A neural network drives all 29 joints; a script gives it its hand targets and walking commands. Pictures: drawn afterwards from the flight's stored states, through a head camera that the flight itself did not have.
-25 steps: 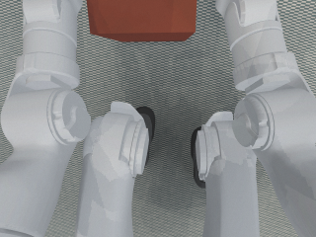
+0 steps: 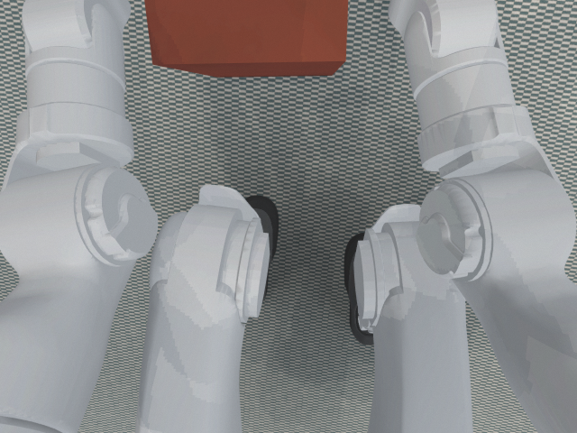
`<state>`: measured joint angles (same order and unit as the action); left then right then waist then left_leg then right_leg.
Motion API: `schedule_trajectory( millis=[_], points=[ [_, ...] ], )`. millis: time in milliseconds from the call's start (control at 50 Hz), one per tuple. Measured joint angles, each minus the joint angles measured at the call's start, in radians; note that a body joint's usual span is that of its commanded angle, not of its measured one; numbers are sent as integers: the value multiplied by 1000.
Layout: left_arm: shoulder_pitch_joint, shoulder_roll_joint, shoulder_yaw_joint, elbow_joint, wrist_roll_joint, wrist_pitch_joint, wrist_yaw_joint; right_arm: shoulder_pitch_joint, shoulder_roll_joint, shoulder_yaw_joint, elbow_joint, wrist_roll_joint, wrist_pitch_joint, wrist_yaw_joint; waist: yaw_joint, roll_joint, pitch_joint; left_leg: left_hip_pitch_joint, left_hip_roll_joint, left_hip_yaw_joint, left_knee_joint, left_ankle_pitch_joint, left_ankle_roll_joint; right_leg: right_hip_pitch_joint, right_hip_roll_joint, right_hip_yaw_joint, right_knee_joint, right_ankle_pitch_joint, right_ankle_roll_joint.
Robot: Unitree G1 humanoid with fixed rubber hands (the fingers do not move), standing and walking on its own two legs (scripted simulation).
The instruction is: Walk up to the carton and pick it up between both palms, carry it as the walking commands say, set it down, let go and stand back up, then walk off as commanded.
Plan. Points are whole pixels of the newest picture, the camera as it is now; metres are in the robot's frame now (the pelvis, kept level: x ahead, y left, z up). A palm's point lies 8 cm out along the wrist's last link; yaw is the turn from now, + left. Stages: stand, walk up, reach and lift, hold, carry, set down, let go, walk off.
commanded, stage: set down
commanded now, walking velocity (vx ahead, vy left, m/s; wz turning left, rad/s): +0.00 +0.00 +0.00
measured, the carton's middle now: out of the picture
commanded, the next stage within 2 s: none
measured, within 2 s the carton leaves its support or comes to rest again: neither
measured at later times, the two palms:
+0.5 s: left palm out of the picture +0.54 +0.24 -0.16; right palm out of the picture +0.57 -0.03 -0.17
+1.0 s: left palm out of the picture +0.53 +0.25 -0.15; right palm out of the picture +0.58 -0.06 -0.15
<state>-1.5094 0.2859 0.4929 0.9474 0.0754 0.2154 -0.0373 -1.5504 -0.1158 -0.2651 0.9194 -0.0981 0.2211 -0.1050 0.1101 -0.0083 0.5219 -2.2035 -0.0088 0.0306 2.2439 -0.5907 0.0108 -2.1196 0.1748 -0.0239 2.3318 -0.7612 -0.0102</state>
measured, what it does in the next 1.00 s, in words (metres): stands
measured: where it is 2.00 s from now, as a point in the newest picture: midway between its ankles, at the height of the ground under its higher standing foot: (309, 288)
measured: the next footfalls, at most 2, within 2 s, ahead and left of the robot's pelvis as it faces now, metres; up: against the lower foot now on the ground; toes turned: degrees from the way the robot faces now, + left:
none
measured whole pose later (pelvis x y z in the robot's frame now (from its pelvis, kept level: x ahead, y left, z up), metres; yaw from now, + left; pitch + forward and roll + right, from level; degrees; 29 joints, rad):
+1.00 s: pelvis -0.01 +0.01 +0.01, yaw +0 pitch +31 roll +1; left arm -1.55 0.36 0.32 1.12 -0.11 0.10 0.08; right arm -1.61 -0.31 -0.01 1.04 0.16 0.17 -0.16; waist 0.11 -0.02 0.52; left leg -2.20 -0.01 0.04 2.21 -0.55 0.03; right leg -2.11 0.17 -0.01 2.30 -0.72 0.02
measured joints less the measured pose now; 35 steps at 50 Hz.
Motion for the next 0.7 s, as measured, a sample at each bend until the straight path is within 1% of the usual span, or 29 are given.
schedule_trajectory(
  millis=[100,260,300,380,460,540,600,700],
  points=[
    [0,-1,2,6,5,-3,1,1,-1,2,3,-4,-1,1,1,6,0,-1,-1,-1,6,-1,1,2,-1,-2,5,-3,0],
    [-1,-2,17,17,6,-9,-9,-2,-2,-6,12,-20,-7,14,-4,15,0,-3,-4,4,10,1,5,4,-5,3,11,-8,6],
    [-2,-3,21,21,17,-12,-13,-2,-1,-14,16,-29,-11,19,-3,15,0,-3,-3,4,13,0,6,4,-4,2,13,-8,6],
    [-5,-6,24,32,20,-20,-9,5,-2,-13,15,-28,-22,15,0,15,0,-3,-2,5,16,-1,6,4,-3,2,16,-8,8],
    [-11,-12,31,47,20,-34,-1,8,-13,13,18,-24,-27,7,1,12,0,-1,-2,6,16,0,6,6,-3,4,16,-9,10],
    [-19,-11,32,78,14,-63,11,2,-28,37,41,-4,-39,3,1,5,1,2,-3,7,9,1,7,9,-3,6,9,-7,13],
    [-22,-9,7,125,14,-78,24,-7,-58,68,80,14,-44,-4,4,9,1,4,-6,8,4,2,9,15,-6,9,3,-9,16],
    [4,13,-99,162,-65,-104,80,-13,-117,152,107,110,-59,-41,-6,7,1,1,-5,11,-10,7,18,14,-5,15,-15,-4,26]
  ],
)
